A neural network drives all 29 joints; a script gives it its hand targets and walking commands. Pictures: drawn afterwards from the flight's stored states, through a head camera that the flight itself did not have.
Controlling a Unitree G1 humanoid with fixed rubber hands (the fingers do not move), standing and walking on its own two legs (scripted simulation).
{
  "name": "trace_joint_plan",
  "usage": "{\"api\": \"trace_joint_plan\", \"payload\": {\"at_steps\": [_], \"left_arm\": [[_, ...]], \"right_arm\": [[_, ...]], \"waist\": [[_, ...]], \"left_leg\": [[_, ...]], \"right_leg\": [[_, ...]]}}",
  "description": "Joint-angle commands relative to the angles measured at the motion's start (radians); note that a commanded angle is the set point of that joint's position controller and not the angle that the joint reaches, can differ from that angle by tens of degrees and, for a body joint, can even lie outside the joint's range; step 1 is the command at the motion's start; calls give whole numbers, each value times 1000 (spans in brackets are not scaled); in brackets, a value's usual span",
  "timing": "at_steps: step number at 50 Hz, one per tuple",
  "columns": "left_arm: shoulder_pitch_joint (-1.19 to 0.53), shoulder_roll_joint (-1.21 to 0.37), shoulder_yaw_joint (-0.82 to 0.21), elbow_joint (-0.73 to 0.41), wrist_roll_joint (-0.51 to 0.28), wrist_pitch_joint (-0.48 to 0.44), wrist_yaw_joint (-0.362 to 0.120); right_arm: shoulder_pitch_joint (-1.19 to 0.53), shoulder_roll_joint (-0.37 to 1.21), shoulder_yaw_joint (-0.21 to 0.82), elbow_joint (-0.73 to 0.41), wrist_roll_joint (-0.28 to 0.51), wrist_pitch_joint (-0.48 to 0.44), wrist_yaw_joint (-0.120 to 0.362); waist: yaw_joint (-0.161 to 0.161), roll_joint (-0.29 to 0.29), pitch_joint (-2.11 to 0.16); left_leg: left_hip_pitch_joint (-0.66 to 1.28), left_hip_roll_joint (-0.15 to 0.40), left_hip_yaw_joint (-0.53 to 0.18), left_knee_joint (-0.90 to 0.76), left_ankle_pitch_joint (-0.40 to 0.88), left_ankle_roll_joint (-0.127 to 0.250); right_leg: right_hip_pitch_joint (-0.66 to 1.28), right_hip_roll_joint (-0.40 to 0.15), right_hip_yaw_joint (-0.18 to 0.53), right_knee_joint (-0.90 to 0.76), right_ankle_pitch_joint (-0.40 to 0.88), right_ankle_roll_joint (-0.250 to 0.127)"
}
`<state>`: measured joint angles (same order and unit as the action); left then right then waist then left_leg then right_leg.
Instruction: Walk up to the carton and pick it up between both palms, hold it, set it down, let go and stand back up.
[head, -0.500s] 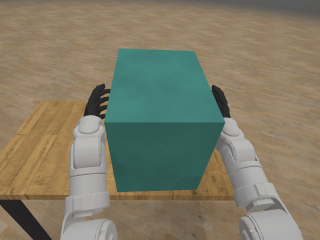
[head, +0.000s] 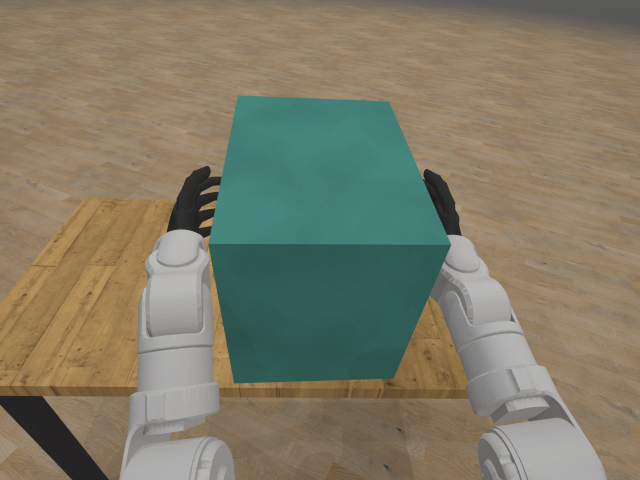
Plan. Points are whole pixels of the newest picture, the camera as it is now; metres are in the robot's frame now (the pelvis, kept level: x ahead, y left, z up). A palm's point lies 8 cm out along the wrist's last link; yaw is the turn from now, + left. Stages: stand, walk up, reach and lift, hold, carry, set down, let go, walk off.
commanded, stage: hold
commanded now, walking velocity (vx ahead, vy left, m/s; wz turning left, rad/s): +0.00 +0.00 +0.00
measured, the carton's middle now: (315, 235) +0.41 +0.00 +0.15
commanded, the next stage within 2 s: none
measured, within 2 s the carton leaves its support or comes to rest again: neither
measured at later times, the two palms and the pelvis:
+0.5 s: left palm (187, 234) +0.36 +0.15 +0.19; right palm (440, 235) +0.36 -0.15 +0.18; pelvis +0.00 +0.00 +0.00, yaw +0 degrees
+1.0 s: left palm (182, 231) +0.36 +0.16 +0.19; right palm (435, 230) +0.37 -0.14 +0.19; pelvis +0.00 +0.00 +0.00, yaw +0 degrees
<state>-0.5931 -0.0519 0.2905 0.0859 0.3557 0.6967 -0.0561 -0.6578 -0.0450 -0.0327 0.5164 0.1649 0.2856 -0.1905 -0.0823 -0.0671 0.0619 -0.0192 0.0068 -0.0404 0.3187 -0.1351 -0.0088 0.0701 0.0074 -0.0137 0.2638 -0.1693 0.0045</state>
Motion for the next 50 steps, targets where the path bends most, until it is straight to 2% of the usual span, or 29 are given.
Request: {"api": "trace_joint_plan", "payload": {"at_steps": [1,7,8,10,11,13,15,20,28,29,30,39,50], "left_arm": [[-542,-512,-466,-55,-143,-53,-118],[-526,-510,-456,-55,-137,-49,-126],[-535,-509,-466,-65,-142,-51,-126],[-540,-515,-480,-87,-149,-54,-123],[-538,-513,-487,-82,-154,-54,-123],[-535,-511,-480,-65,-148,-53,-123],[-529,-512,-474,-62,-142,-51,-124],[-519,-514,-482,-74,-145,-51,-121],[-514,-509,-469,-68,-139,-47,-125],[-516,-510,-469,-68,-139,-46,-125],[-597,-495,-471,-78,-158,-59,-129],[-564,-514,-454,-23,-147,-60,-129],[-562,-525,-490,-71,-159,-64,-121]], "right_arm": [[-694,555,368,-274,58,-70,80],[-696,559,383,-291,66,-70,73],[-687,557,376,-285,65,-69,72],[-695,561,393,-307,76,-73,73],[-692,556,390,-310,74,-72,70],[-685,549,378,-294,65,-66,70],[-684,551,376,-290,62,-65,74],[-687,551,388,-309,71,-69,71],[-676,551,386,-299,64,-65,71],[-683,551,384,-301,64,-66,72],[-726,575,402,-284,75,-66,77],[-702,568,367,-234,66,-64,79],[-701,560,385,-269,88,-70,79]], "waist": [[-6,70,-362],[1,62,-358],[-11,67,-359],[-6,76,-387],[-17,73,-388],[-19,75,-359],[-10,72,-345],[-8,73,-374],[-5,65,-351],[-2,67,-351],[16,62,-369],[0,58,-359],[-7,86,-380]], "left_leg": [[162,-37,75,-13,188,-2],[150,-40,76,-15,197,0],[157,-39,76,-13,201,-5],[172,-40,75,0,241,-10],[178,-40,73,3,241,-11],[166,-38,72,-7,205,-10],[155,-37,72,-15,187,-7],[174,-38,72,-2,231,-11],[163,-38,76,-9,208,-5],[158,-40,76,-13,196,-4],[134,-48,79,-19,180,1],[149,-41,80,-25,163,3],[177,-38,69,0,253,-20]], "right_leg": [[-23,47,-78,-31,153,37],[1,45,-74,-28,185,41],[-2,46,-75,-29,185,40],[3,48,-76,-24,210,39],[-1,48,-75,-25,218,40],[-14,45,-76,-31,184,40],[-15,44,-76,-32,167,39],[-2,47,-76,-26,204,38],[-4,46,-75,-29,190,40],[-7,45,-75,-30,179,40],[-23,35,-68,-31,160,49],[-32,42,-65,-38,137,44],[-30,51,-74,-31,173,37]]}}
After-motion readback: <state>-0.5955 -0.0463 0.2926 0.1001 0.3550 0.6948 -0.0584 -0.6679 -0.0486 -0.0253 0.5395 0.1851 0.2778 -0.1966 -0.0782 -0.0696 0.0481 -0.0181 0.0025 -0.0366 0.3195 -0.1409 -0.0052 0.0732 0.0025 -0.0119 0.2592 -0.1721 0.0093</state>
